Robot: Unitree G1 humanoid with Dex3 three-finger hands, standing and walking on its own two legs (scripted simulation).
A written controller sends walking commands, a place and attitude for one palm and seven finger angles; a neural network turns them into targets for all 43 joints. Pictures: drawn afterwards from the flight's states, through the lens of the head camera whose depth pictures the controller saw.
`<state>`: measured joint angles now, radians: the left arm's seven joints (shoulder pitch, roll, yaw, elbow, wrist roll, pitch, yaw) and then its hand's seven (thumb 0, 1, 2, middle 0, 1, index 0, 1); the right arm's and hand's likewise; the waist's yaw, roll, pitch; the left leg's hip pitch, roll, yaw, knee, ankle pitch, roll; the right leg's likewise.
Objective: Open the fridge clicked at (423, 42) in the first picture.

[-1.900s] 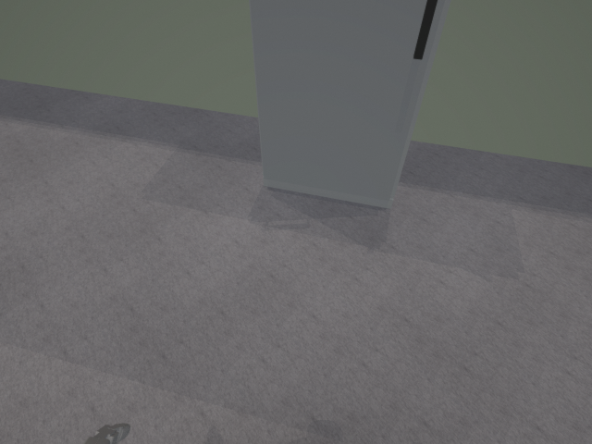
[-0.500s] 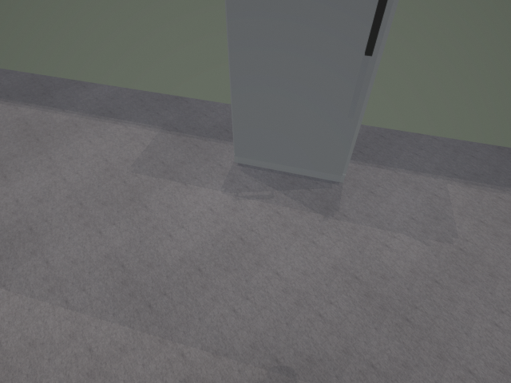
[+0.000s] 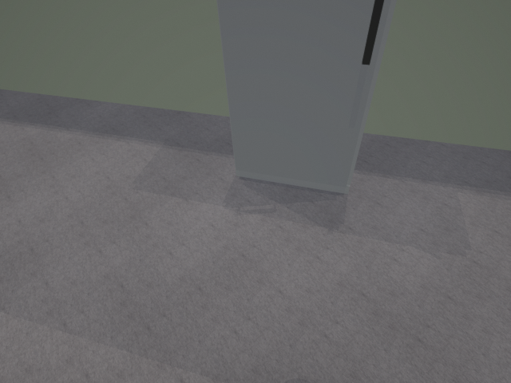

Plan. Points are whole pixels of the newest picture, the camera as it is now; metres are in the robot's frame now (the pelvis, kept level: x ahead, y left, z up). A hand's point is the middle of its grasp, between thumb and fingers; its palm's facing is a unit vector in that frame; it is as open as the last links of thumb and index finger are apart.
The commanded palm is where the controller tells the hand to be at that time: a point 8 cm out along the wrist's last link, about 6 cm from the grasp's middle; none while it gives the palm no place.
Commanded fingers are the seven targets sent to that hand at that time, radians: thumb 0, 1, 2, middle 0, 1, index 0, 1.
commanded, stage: walk to a spot facing it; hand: right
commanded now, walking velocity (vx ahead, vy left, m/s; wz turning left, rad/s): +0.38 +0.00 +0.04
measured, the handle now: out of the picture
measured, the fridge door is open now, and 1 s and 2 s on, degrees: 0 0 0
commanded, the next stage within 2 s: take the last steps up to it in 0.78 s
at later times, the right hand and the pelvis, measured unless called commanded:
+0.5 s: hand (324, 312) +0.31 -0.11 -0.17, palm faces +0.01 +0.98 -0.18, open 7.3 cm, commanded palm none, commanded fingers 0.00 -0.90 -0.90 0.20 0.30 0.20 0.30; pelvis +0.21 +0.06 -0.01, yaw +0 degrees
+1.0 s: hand (344, 309) +0.33 -0.16 -0.19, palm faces +0.25 +0.96 -0.13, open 7.3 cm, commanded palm none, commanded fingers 0.00 -0.90 -0.90 0.20 0.30 0.20 0.30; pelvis +0.41 -0.01 +0.00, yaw -9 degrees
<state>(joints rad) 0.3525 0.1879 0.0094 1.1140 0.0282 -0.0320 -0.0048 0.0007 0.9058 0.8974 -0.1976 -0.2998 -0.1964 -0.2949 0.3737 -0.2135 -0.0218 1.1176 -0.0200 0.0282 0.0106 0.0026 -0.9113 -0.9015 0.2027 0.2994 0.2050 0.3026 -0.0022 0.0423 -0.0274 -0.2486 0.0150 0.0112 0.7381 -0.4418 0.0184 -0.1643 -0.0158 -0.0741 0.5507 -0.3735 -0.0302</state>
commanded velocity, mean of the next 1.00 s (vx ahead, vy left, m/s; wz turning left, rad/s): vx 0.33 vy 0.00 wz -0.16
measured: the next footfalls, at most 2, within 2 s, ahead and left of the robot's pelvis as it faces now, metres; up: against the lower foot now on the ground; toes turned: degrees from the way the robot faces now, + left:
left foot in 0.36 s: +0.30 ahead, +0.15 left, +0.00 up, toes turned +9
right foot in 0.86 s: +0.50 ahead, -0.09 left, +0.00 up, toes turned -18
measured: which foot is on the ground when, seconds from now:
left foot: up 0.00-0.34, down 0.36-0.86, up 0.88-1.00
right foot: down 0.00-0.36, up 0.38-0.84, down 0.86-1.00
